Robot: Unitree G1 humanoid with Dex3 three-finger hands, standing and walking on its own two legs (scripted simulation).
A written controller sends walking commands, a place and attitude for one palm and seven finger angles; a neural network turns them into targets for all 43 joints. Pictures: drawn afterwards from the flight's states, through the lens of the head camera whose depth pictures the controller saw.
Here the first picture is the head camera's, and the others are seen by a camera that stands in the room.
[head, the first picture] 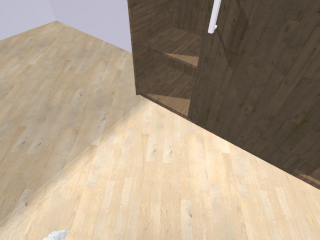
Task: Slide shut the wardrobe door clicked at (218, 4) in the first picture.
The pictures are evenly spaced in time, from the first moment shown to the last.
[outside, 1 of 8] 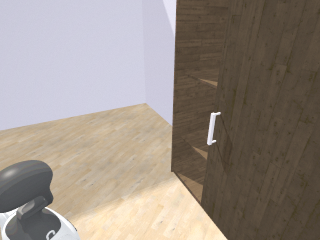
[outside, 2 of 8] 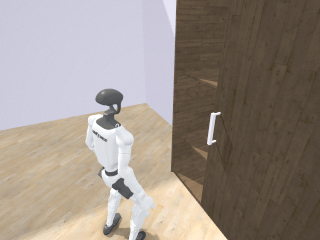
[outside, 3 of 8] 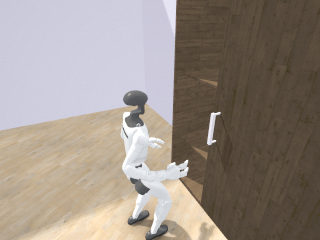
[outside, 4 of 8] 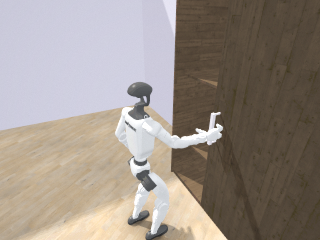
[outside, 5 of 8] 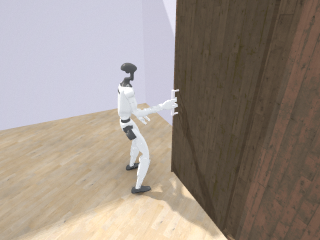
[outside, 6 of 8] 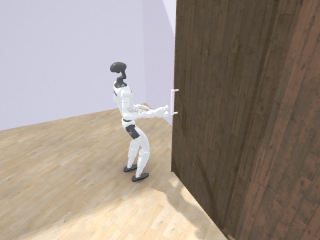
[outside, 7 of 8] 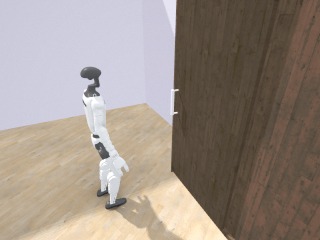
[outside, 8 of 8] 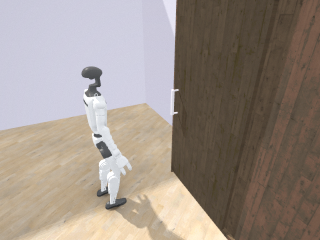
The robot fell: no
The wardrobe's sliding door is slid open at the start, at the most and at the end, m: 0.54 0.54 0.00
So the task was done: yes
